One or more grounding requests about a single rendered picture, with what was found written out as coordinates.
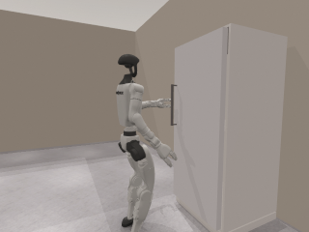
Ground right robot forearm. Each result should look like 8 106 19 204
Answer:
132 113 161 149

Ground right robot thigh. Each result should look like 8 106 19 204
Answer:
129 141 155 199

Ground robot right hand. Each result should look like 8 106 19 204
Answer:
156 143 178 167

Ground left robot foot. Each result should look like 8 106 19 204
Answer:
122 217 134 227

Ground robot right upper arm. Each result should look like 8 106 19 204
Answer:
128 83 144 125

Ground handle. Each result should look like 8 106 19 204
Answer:
170 84 178 126

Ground left robot forearm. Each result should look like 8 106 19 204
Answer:
141 101 157 109

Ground fridge door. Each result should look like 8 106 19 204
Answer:
173 27 228 231

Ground robot left hand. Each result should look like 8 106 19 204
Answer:
156 99 171 108

